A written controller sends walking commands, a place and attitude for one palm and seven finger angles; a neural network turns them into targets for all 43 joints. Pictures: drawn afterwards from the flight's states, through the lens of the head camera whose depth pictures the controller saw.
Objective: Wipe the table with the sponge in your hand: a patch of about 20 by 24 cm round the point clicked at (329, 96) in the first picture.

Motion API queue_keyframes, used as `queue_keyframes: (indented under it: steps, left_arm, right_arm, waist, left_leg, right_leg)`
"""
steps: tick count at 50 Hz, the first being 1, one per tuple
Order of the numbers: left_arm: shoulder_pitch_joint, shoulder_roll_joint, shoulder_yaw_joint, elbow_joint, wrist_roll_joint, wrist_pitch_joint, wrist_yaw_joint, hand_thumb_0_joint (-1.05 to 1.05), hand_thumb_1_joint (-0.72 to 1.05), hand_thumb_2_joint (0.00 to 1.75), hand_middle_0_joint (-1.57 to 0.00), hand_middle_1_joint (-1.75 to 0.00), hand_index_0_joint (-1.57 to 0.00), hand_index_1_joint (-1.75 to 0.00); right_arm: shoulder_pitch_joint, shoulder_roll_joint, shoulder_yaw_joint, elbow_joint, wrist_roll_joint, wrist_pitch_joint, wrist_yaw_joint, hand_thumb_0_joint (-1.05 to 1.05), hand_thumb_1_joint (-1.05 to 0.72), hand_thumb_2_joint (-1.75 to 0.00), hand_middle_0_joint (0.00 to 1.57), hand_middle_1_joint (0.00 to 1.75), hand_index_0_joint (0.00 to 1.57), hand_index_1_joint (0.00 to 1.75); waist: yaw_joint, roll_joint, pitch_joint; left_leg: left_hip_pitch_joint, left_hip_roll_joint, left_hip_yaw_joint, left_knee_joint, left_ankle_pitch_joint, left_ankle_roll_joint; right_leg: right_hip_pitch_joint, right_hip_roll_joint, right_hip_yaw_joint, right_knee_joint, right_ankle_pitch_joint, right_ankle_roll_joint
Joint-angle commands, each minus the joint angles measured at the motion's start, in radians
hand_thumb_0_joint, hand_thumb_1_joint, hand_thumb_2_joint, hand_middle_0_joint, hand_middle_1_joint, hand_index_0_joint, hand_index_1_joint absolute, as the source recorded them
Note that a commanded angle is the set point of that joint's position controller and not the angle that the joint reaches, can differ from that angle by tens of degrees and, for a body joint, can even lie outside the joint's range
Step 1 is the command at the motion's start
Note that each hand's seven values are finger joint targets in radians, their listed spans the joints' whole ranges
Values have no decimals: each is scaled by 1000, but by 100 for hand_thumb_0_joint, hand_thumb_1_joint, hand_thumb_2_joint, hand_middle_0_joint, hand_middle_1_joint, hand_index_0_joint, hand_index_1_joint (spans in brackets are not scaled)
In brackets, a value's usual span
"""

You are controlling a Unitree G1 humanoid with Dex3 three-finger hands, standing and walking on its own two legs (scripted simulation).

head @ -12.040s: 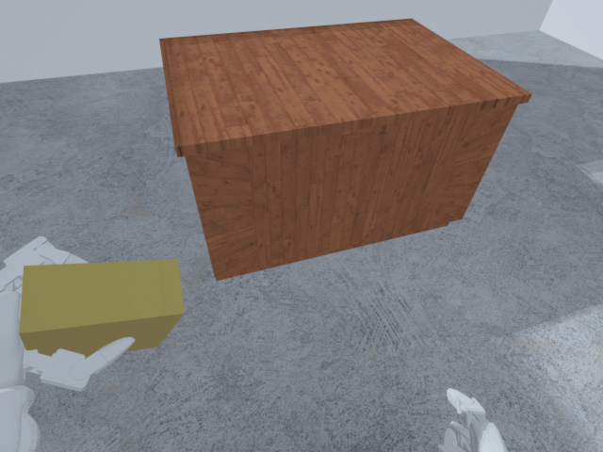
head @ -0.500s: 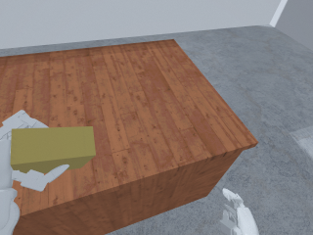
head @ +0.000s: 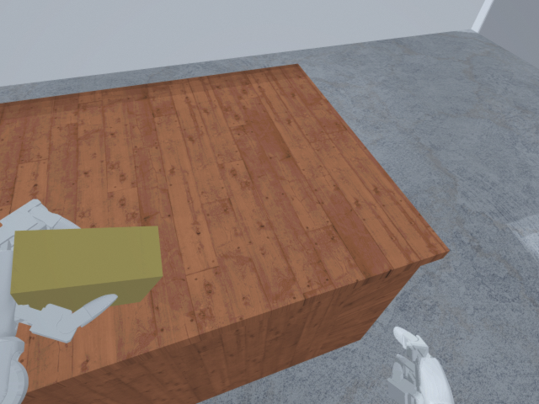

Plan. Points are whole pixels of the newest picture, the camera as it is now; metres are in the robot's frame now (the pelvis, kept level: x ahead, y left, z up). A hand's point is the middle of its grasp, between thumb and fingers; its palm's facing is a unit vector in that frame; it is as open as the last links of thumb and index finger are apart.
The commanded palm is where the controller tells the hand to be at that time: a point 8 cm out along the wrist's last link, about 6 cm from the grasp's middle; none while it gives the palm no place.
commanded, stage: look again from close up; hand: left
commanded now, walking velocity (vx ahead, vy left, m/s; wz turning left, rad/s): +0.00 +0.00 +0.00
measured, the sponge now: (111, 271) +0.23 +0.21 +0.13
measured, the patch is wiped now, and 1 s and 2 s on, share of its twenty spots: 0.00 0.00 0.00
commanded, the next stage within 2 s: turn the palm down, sponge in hand in 0.36 s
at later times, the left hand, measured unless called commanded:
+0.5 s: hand (45, 273) +0.20 +0.26 +0.16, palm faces +0.37 -0.80 -0.47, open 9.6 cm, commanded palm +0.14 +0.28 +0.17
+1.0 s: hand (45, 296) +0.19 +0.25 +0.15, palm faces +0.43 -0.58 -0.69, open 9.6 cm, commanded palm +0.15 +0.26 +0.17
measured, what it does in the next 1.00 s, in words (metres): shifts its weight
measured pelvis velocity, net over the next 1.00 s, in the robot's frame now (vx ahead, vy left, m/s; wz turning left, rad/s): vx -0.03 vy -0.04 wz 0.03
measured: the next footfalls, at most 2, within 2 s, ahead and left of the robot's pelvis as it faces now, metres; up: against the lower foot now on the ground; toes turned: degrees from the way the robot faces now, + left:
none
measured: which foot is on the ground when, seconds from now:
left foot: down 0.00-1.00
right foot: down 0.00-1.00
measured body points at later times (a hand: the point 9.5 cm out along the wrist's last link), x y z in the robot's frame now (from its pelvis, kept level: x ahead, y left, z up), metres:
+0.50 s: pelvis -0.02 +0.00 +0.00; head -0.01 +0.01 +0.45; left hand +0.18 +0.30 +0.19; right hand +0.16 -0.22 -0.08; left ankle +0.00 +0.08 -0.74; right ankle -0.01 -0.11 -0.74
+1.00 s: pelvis -0.03 -0.04 -0.01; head -0.04 -0.07 +0.43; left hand +0.16 +0.28 +0.19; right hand +0.18 -0.25 -0.10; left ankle +0.00 +0.08 -0.74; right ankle -0.01 -0.11 -0.74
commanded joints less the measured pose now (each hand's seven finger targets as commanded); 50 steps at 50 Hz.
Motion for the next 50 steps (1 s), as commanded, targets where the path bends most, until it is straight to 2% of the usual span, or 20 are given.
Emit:
queue_keyframes:
  steps: [1, 22, 23, 24, 25, 26, 27, 28, 30, 32, 33, 35, 37, 38, 39, 41, 43, 44, 48, 50]
  left_arm:
    - [-54, 164, 112, -188, -17, -57, 19, 0, 10, 130, -120, -160, -120, -160]
    - [-88, 163, 99, -187, -6, -61, 20, 0, 10, 130, -120, -160, -120, -160]
    - [-1056, 956, 382, -603, 43, -207, 29, 0, 10, 130, -120, -160, -120, -160]
    - [-765, 461, 296, 9, 179, 18, -15, 0, 10, 130, -120, -160, -120, -160]
    - [-595, 334, 136, 59, 105, 56, -36, 0, 10, 130, -120, -160, -120, -160]
    - [-459, 309, 155, 50, 90, 89, -42, 0, 10, 130, -120, -160, -120, -160]
    - [-423, 192, 78, -17, 23, 132, -74, 0, 10, 130, -120, -160, -120, -160]
    - [-326, 150, 63, 11, -30, 192, -95, 0, 10, 130, -120, -160, -120, -160]
    - [-224, 159, 26, -28, -31, 266, -125, 0, 10, 130, -120, -160, -120, -160]
    - [-208, 216, 12, -70, 65, 308, -129, 0, 10, 130, -120, -160, -120, -160]
    - [-210, 269, 41, -122, 111, 313, -113, 0, 10, 130, -120, -160, -120, -160]
    - [-206, 279, 63, -157, 167, 276, -74, 0, 10, 130, -120, -160, -120, -160]
    - [-242, 318, 140, -180, 168, 204, -22, 0, 10, 130, -120, -160, -120, -160]
    - [-318, 410, 219, -247, 167, 163, 10, 0, 10, 130, -120, -160, -120, -160]
    - [-378, 363, 181, -262, 177, 128, 33, 0, 10, 130, -120, -160, -120, -160]
    - [-338, 334, 164, -189, 197, 95, 72, 0, 10, 130, -120, -160, -120, -160]
    - [-389, 385, 162, -181, 245, 106, 86, 0, 10, 130, -120, -160, -120, -160]
    - [-382, 338, 107, -123, 254, 133, 75, 0, 10, 130, -120, -160, -120, -160]
    - [-379, 356, 23, -8, 264, 271, -29, 0, 10, 130, -120, -160, -120, -160]
    - [-377, 357, -10, -1, 267, 311, -85, 0, 10, 130, -120, -160, -120, -160]
  right_arm:
    - [-78, -126, -49, -155, 5, -51, -15, 0, -90, -90, 20, 30, 20, 30]
    - [-78, -127, -50, -156, 8, -54, -17, 0, -90, -90, 20, 30, 20, 30]
    - [71, -207, 127, -295, 105, -13, -91, 0, -90, -90, 20, 30, 20, 30]
    - [-122, -104, -47, -97, -45, -55, -70, 0, -90, -90, 20, 30, 20, 30]
    - [-65, -169, -47, -102, -47, -68, -11, 0, -90, -90, 20, 30, 20, 30]
    - [-49, -208, -65, -96, -24, -57, 0, 0, -90, -90, 20, 30, 20, 30]
    - [-110, -183, -54, -125, -10, -66, -12, 0, -90, -90, 20, 30, 20, 30]
    - [-144, -174, -40, -124, 16, -72, -8, 0, -90, -90, 20, 30, 20, 30]
    - [-155, -188, -34, -116, 22, -72, -2, 0, -90, -90, 20, 30, 20, 30]
    - [-179, -193, -25, -140, 24, -56, 6, 0, -90, -90, 20, 30, 20, 30]
    - [-198, -186, -17, -158, 31, -43, 11, 0, -90, -90, 20, 30, 20, 30]
    - [-202, -173, -16, -174, 4, -35, 9, 0, -90, -90, 20, 30, 20, 30]
    - [-204, -165, -21, -163, -6, -37, -7, 0, -90, -90, 20, 30, 20, 30]
    - [-209, -164, -23, -156, -8, -39, -17, 0, -90, -90, 20, 30, 20, 30]
    - [-220, -141, -20, -162, -19, -48, -18, 0, -90, -90, 20, 30, 20, 30]
    - [-193, -140, -26, -120, -22, -50, -26, 0, -90, -90, 20, 30, 20, 30]
    - [-172, -145, -24, -109, -23, -46, -29, 0, -90, -90, 20, 30, 20, 30]
    - [-173, -142, -21, -107, -24, -44, -32, 0, -90, -90, 20, 30, 20, 30]
    - [-186, -163, -13, -116, 7, -16, -66, 0, -90, -90, 20, 30, 20, 30]
    - [-190, -163, -13, -131, 14, -11, -86, 0, -90, -90, 20, 30, 20, 30]
  waist:
    - [-5, 40, -156]
    - [-8, 56, -122]
    - [-70, 374, -78]
    - [15, 232, -166]
    - [-40, 131, -113]
    - [7, 133, -237]
    - [49, 157, -306]
    - [50, 161, -300]
    - [69, 121, -199]
    - [60, 53, -129]
    - [65, 75, -120]
    - [47, -12, -78]
    - [35, -75, -94]
    - [45, -38, -117]
    - [48, 11, -168]
    - [35, 84, -151]
    - [26, 200, -145]
    - [19, 209, -149]
    - [10, 145, -93]
    - [18, 49, -82]
  left_leg:
    - [45, 103, -105, -54, 244, -36]
    - [-6, 105, -121, -112, 59, -31]
    - [-324, 91, -137, -124, -174, 18]
    - [19, 55, -26, -18, 116, -62]
    - [77, 50, -62, -45, 240, -90]
    - [174, 73, -79, -24, 276, -88]
    - [201, 57, -76, -16, 247, -88]
    - [204, 65, -79, -22, 151, -85]
    - [108, 50, -73, -49, 77, -76]
    - [35, 43, -59, -59, 51, -53]
    - [26, 43, -46, -57, 44, -45]
    - [-9, 45, -57, -51, 4, -37]
    - [-29, 41, -60, -29, -74, -27]
    - [-22, 35, -54, -21, -106, -23]
    - [-4, 28, -50, -7, -79, -24]
    - [-3, 28, -42, 20, -88, -30]
    - [-1, 19, -33, 38, -89, -28]
    - [-6, 14, -28, 44, -84, -25]
    - [-24, 5, -2, 47, -83, -13]
    - [-20, 6, 1, 54, -59, -5]
  right_leg:
    - [55, -91, 98, -31, 251, -10]
    - [36, -78, 95, -58, 100, -9]
    - [216, 23, 77, 119, -7, 56]
    - [-8, -6, 9, 134, 4, -35]
    - [-100, 22, -60, 74, 66, -36]
    - [-132, 34, -49, 115, 77, -23]
    - [-110, 19, -43, 124, 76, -20]
    - [-119, 28, -39, 128, 45, -18]
    - [-77, 7, -56, 113, 68, -19]
    - [-70, 8, -50, 112, 52, -18]
    - [-68, 16, -38, 112, 36, -22]
    - [-104, 17, -38, 118, -21, -15]
    - [-141, 18, -31, 117, -95, -3]
    - [-146, 21, -13, 111, -127, -3]
    - [-134, 14, -7, 116, -123, -9]
    - [-161, 12, 6, 117, -126, -11]
    - [-175, 3, 30, 106, -127, -17]
    - [-166, -8, 29, 100, -122, -17]
    - [-146, -18, 61, 39, -156, -9]
    - [-133, -25, 74, 15, -178, 2]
